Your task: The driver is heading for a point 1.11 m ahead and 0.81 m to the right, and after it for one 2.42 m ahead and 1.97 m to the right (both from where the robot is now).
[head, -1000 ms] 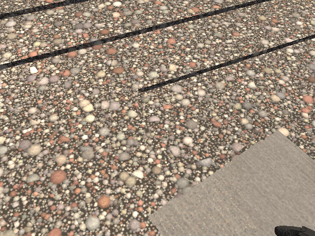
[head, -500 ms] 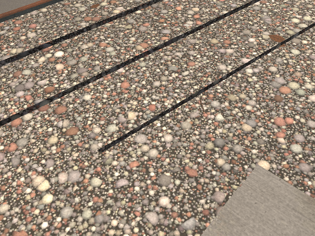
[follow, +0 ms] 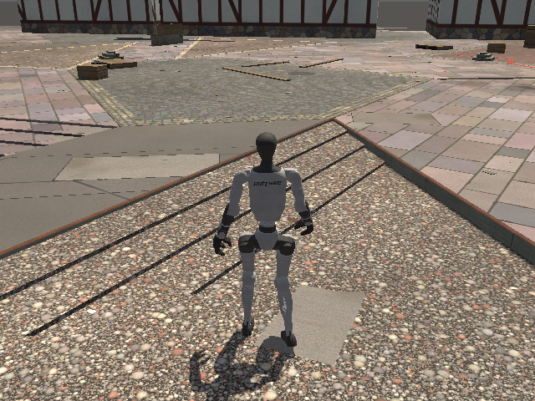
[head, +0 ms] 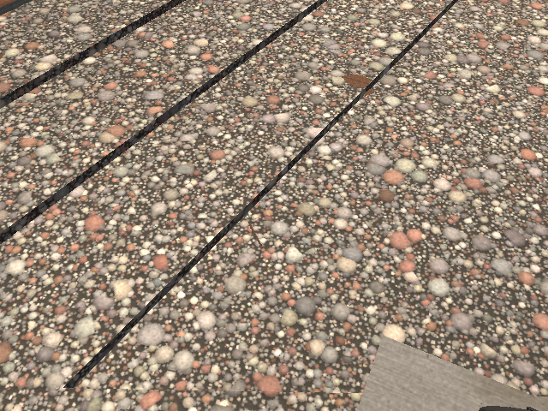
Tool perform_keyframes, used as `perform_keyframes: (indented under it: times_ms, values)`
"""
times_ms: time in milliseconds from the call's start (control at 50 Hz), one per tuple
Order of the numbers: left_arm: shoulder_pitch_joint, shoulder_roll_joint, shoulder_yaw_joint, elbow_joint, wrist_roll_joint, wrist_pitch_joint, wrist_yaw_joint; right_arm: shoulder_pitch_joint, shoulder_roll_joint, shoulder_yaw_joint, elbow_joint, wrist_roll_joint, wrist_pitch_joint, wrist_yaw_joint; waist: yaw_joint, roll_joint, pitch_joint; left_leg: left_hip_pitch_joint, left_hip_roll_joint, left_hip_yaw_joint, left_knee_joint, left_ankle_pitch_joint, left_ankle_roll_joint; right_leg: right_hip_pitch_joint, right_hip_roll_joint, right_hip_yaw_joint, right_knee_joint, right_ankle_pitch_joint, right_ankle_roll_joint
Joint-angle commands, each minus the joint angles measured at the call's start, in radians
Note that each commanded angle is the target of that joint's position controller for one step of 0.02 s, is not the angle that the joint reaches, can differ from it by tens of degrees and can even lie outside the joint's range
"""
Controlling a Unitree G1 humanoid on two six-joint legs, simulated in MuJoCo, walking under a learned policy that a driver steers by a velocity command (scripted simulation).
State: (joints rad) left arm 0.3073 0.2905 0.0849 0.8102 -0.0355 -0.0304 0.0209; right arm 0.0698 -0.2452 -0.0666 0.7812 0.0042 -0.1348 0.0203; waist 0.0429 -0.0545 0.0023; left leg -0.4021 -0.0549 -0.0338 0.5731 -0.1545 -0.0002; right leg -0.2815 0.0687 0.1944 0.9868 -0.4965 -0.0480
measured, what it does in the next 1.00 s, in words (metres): goes down, turning right: right foot, then left foot 0.04 m lower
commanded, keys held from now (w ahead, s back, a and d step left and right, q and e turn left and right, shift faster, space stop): w+e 1.00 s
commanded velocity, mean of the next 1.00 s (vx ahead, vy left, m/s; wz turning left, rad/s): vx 0.50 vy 0.00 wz -0.60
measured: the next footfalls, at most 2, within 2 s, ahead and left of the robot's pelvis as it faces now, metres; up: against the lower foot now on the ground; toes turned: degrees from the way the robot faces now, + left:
right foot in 0.42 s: +0.37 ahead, -0.17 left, -0.02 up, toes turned -17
left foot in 0.88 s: +0.69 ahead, -0.07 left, -0.06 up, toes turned -38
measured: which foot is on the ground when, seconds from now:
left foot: down 0.00-0.42, up 0.44-0.86, down 0.88-1.00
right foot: up 0.00-0.40, down 0.42-0.90, up 0.92-1.00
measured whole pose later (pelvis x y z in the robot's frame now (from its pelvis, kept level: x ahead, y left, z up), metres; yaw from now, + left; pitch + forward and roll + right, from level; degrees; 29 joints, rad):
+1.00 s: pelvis +0.57 -0.12 -0.07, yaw -36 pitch +2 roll +0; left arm 0.39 0.28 0.06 0.73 -0.03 -0.02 0.03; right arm 0.18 -0.26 -0.04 0.73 -0.01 -0.10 0.03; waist 0.04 -0.03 -0.03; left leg -0.37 -0.03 -0.02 0.58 -0.24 0.03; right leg -0.46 0.07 0.12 1.37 -0.49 -0.01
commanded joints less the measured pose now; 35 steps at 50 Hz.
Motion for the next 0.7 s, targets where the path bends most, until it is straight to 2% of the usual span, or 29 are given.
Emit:
perform_keyframes:
  times_ms: [20,40,80,120,140,180,240,300,340,360,380,400,420,440,460,480,500,520,540,580,620,640,660,700]
  values:
    - [-0.092,0.103,0.012,-0.121,0.015,-0.022,-0.002,0.183,-0.165,-0.052,-0.006,0.006,0.009,-0.006,-0.123,0.142,-0.020,0.457,0.360,-0.497,-0.285,-0.233,0.160,-0.489,-0.089,-0.050,0.220,0.048,0.015]
    - [-0.125,0.097,0.017,-0.131,0.016,-0.023,-0.004,0.156,-0.152,-0.047,-0.007,-0.002,0.013,-0.010,-0.110,0.122,0.006,0.396,0.337,-0.412,-0.299,-0.128,0.147,-0.472,-0.120,-0.057,0.176,0.082,0.009]
    - [-0.160,0.076,0.018,-0.157,0.007,-0.016,-0.016,0.131,-0.119,-0.035,-0.005,-0.007,0.014,-0.012,-0.095,0.136,0.009,0.340,0.301,-0.302,-0.349,-0.034,0.147,-0.433,-0.150,-0.092,0.104,0.134,0.003]
    - [-0.183,0.040,0.008,-0.185,0.009,-0.010,-0.027,0.141,-0.134,-0.040,0.007,0.002,0.010,-0.013,-0.093,0.152,0.001,0.332,0.305,-0.248,-0.399,-0.001,0.172,-0.432,-0.162,-0.117,0.047,0.203,0.007]
    - [-0.185,0.048,0.014,-0.189,0.009,-0.013,-0.031,0.146,-0.138,-0.041,0.010,0.003,0.004,-0.015,-0.088,0.140,0.007,0.334,0.300,-0.215,-0.412,0.008,0.174,-0.431,-0.169,-0.100,-0.002,0.292,0.012]
    - [-0.209,0.038,0.009,-0.199,0.006,-0.018,-0.038,0.152,-0.156,-0.047,0.020,0.005,0.006,-0.022,-0.091,0.133,0.032,0.323,0.295,-0.136,-0.436,0.051,0.171,-0.421,-0.163,-0.106,-0.135,0.427,0.018]
    - [-0.263,0.015,-0.003,-0.216,0.013,-0.032,-0.056,0.166,-0.170,-0.045,0.027,0.008,0.015,-0.026,-0.116,0.138,0.054,0.283,0.278,-0.020,-0.437,0.153,0.152,-0.320,-0.138,-0.155,-0.320,0.608,0.013]
    - [-0.339,0.021,-0.008,-0.247,0.015,-0.050,-0.077,0.226,-0.189,-0.048,0.052,0.021,0.020,-0.026,-0.142,0.107,0.090,0.351,0.281,0.031,-0.401,0.223,0.128,-0.314,-0.120,-0.179,-0.447,0.641,-0.009]
    - [-0.344,0.038,-0.002,-0.260,0.019,-0.054,-0.088,0.247,-0.217,-0.055,0.063,0.028,0.031,-0.030,-0.128,0.096,0.086,0.415,0.295,0.065,-0.339,0.347,0.110,-0.302,-0.103,-0.193,-0.494,0.586,-0.034]
    - [-0.312,0.057,0.007,-0.259,0.022,-0.056,-0.090,0.248,-0.231,-0.059,0.062,0.028,0.035,-0.032,-0.103,0.091,0.059,0.427,0.289,0.090,-0.272,0.474,0.099,-0.242,-0.081,-0.210,-0.508,0.558,-0.052]
    - [-0.240,0.082,0.022,-0.246,0.024,-0.055,-0.089,0.239,-0.246,-0.062,0.058,0.026,0.039,-0.034,-0.058,0.088,0.007,0.418,0.274,0.122,-0.158,0.600,0.089,-0.131,-0.048,-0.236,-0.514,0.546,-0.074]
    - [-0.094,0.114,0.043,-0.204,0.026,-0.052,-0.082,0.220,-0.237,-0.058,0.047,0.026,0.042,-0.036,0.022,0.065,-0.066,0.352,0.240,0.165,0.024,0.694,0.070,0.071,-0.007,-0.267,-0.545,0.601,-0.104]
    - [0.090,0.173,0.067,-0.163,0.040,-0.043,-0.064,0.185,-0.209,-0.045,0.017,0.018,0.036,-0.038,0.115,0.014,-0.143,0.119,0.187,0.178,0.334,0.520,0.031,0.369,-0.080,-0.149,-0.527,0.676,-0.177]
    - [0.111,0.263,0.065,-0.166,0.044,-0.033,-0.050,0.283,-0.079,-0.004,-0.021,-0.051,0.017,-0.023,0.015,-0.246,-0.240,-0.251,0.049,0.099,0.690,-0.447,-0.011,0.713,-0.313,0.212,-0.410,0.985,-0.279]
    - [0.125,0.256,0.065,-0.199,0.026,-0.029,-0.051,0.335,-0.165,-0.001,-0.046,-0.010,-0.003,-0.008,0.047,-0.175,-0.427,-0.387,0.042,-0.052,0.844,-0.484,-0.022,0.816,-0.430,0.449,-0.512,0.678,-0.424]
    - [0.119,0.207,0.057,-0.197,0.020,-0.025,-0.045,0.233,-0.202,-0.013,-0.065,0.032,-0.017,-0.006,0.074,-0.085,-0.359,-0.458,0.093,-0.089,0.790,-0.363,-0.006,0.742,-0.373,0.423,-0.591,0.461,-0.374]
    - [0.039,0.162,0.042,-0.201,0.013,-0.024,-0.044,0.185,-0.206,-0.011,-0.076,0.027,-0.015,-0.013,0.042,0.000,-0.251,-0.457,0.127,-0.074,0.702,-0.278,-0.008,0.600,-0.331,0.363,-0.623,0.432,-0.324]
    - [-0.035,0.142,0.029,-0.219,0.016,-0.025,-0.045,0.168,-0.210,-0.016,-0.066,0.000,-0.006,-0.022,0.003,0.057,-0.178,-0.397,0.148,-0.069,0.645,-0.240,-0.024,0.429,-0.311,0.331,-0.652,0.501,-0.306]
    - [-0.077,0.148,0.028,-0.228,0.025,-0.027,-0.045,0.179,-0.214,-0.020,-0.073,-0.015,0.006,-0.025,-0.039,0.051,-0.144,-0.324,0.162,-0.079,0.601,-0.229,-0.039,0.297,-0.308,0.322,-0.671,0.570,-0.312]
    - [-0.113,0.134,0.024,-0.229,0.032,-0.030,-0.042,0.191,-0.196,-0.020,-0.075,-0.017,0.028,-0.025,-0.079,0.036,-0.096,-0.233,0.176,-0.075,0.482,-0.234,-0.053,0.124,-0.276,0.261,-0.709,0.574,-0.296]
    - [-0.106,0.156,0.031,-0.217,0.027,-0.030,-0.025,0.131,-0.154,-0.005,-0.095,-0.027,0.034,-0.025,-0.067,0.025,-0.062,-0.189,0.158,-0.041,0.353,-0.134,-0.065,0.013,-0.226,0.179,-0.724,0.609,-0.276]
    - [-0.098,0.165,0.035,-0.210,0.025,-0.028,-0.017,0.105,-0.132,0.004,-0.097,-0.032,0.032,-0.021,-0.059,0.026,-0.064,-0.148,0.143,-0.029,0.294,-0.017,-0.067,-0.025,-0.188,0.130,-0.713,0.612,-0.257]
    - [-0.090,0.167,0.037,-0.205,0.027,-0.026,-0.010,0.087,-0.124,0.008,-0.098,-0.034,0.027,-0.015,-0.049,0.019,-0.071,-0.114,0.130,-0.030,0.250,0.105,-0.063,-0.046,-0.171,0.106,-0.698,0.614,-0.239]
    - [-0.050,0.152,0.036,-0.186,0.018,-0.022,0.001,0.018,-0.135,0.008,-0.111,-0.028,0.015,-0.004,-0.019,0.020,-0.053,-0.081,0.103,-0.049,0.121,0.282,-0.052,-0.063,-0.138,0.098,-0.661,0.516,-0.202]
